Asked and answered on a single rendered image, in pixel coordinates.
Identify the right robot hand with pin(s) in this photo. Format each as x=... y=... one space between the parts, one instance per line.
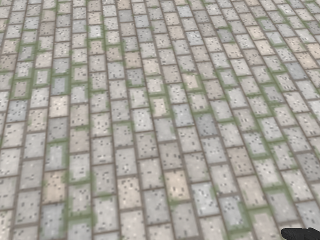
x=300 y=234

